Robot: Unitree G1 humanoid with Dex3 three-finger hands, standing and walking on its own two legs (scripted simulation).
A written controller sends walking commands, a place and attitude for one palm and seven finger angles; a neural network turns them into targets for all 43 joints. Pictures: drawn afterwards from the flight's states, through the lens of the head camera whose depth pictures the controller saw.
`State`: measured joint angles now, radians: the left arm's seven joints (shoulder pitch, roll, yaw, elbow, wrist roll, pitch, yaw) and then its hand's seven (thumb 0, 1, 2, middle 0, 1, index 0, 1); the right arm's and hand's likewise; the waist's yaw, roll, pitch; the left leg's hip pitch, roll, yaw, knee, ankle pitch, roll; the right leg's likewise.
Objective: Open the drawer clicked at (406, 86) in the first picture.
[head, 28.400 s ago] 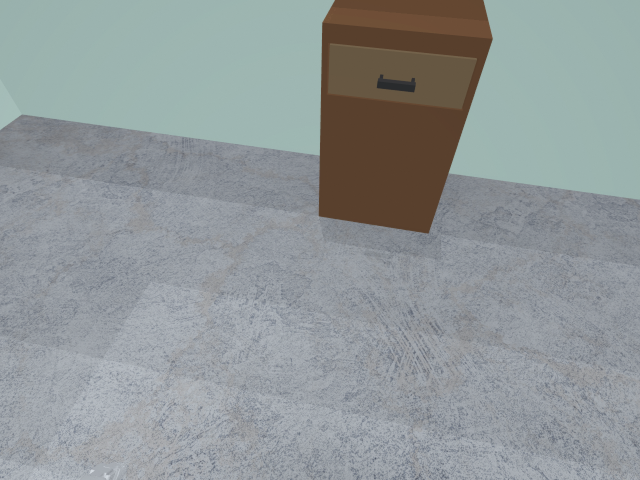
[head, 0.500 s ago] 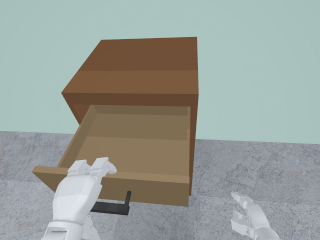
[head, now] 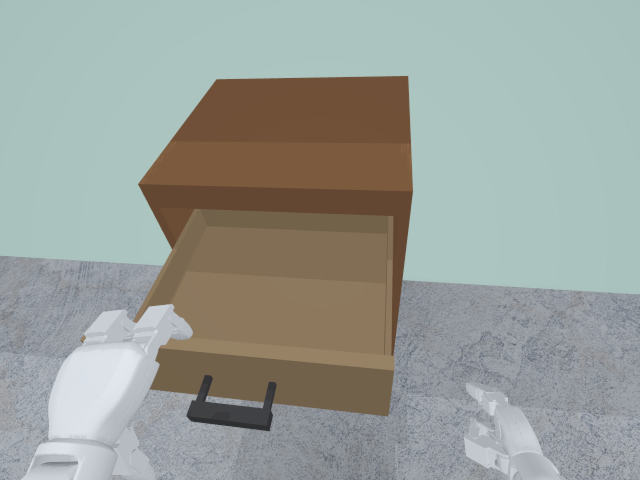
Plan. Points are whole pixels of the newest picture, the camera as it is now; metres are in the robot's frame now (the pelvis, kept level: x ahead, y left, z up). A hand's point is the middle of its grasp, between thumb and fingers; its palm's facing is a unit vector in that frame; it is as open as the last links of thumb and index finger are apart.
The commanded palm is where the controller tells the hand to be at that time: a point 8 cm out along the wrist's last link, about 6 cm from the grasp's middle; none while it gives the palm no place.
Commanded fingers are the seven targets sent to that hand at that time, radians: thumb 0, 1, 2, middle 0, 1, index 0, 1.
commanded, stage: draw the hand back to the body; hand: left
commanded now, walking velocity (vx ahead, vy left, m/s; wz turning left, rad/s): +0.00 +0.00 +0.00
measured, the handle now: (234, 400) +0.24 +0.18 -0.08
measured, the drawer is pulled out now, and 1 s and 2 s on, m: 0.29 0.29 0.29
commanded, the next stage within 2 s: step back with the hand held close in 1.04 s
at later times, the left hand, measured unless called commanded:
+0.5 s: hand (125, 343) +0.20 +0.22 +0.15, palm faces +0.32 -0.87 -0.38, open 11.7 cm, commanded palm +0.15 +0.27 +0.18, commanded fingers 0.00 0.34 0.66 -0.24 -0.66 -0.24 -0.66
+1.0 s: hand (113, 332) +0.20 +0.23 +0.17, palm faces +0.40 -0.82 -0.40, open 7.7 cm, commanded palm +0.15 +0.27 +0.19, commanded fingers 0.00 0.90 0.90 -0.20 -0.30 -0.20 -0.30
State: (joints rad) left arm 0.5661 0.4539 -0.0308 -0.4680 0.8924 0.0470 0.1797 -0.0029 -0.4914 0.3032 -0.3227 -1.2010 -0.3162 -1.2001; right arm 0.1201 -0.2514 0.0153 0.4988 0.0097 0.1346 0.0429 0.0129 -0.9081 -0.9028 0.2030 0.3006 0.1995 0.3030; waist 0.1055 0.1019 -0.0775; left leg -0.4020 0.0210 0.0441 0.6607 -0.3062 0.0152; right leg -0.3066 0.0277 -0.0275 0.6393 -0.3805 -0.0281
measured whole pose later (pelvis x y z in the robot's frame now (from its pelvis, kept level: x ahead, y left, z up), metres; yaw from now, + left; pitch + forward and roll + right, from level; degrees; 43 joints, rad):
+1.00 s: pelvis +0.03 -0.01 +0.02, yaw +2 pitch -2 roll +0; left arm 0.57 0.33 0.26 -0.51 -0.07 -0.05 0.12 0.01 0.81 0.87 -0.22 -0.36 -0.21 -0.35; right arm 0.15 -0.22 0.03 0.61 0.03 -0.06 -0.07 0.01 -0.91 -0.90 0.21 0.30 0.20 0.30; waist 0.06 0.06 0.01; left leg -0.17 0.01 0.01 0.45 -0.25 0.00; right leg -0.05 0.02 -0.06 0.40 -0.32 -0.04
